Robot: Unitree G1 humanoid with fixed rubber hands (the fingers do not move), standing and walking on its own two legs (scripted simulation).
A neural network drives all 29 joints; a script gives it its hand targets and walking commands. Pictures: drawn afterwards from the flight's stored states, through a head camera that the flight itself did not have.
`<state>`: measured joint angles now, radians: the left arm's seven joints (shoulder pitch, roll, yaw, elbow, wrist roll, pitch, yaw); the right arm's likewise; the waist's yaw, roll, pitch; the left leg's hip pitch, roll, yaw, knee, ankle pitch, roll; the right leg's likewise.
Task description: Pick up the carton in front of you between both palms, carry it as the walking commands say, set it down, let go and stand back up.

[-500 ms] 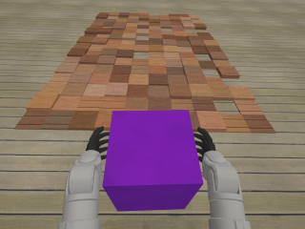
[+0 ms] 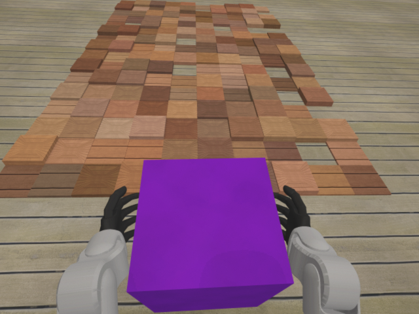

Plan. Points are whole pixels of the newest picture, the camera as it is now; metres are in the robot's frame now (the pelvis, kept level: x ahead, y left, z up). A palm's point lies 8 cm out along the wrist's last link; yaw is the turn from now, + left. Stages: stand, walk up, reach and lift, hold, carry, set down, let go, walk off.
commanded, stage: carry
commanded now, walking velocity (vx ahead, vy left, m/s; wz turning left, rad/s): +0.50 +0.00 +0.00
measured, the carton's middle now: (205, 240) +0.25 +0.01 +0.03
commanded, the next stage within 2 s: none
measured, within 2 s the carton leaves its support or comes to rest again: neither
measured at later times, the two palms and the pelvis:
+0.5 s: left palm (156, 104) +0.55 +0.13 +0.12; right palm (274, 108) +0.57 -0.16 +0.11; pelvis +0.32 -0.03 +0.00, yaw +3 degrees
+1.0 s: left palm (161, 34) +0.99 +0.18 +0.13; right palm (245, 35) +0.99 -0.13 +0.14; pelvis +0.64 +0.02 -0.01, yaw +1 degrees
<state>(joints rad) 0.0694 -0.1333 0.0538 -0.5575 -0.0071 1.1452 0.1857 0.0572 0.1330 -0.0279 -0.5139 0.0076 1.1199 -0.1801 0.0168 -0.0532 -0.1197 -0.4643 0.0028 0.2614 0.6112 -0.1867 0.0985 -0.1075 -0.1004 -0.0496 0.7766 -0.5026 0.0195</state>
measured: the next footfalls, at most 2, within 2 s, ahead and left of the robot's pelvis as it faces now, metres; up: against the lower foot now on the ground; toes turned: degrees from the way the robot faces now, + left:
right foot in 0.46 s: +0.48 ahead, -0.11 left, +0.00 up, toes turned -10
left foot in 0.96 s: +0.79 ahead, +0.10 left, +0.00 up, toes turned +9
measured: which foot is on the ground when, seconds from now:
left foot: down 0.00-0.48, up 0.50-0.94, down 0.96-1.00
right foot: up 0.00-0.44, down 0.46-0.98, up 1.00-1.00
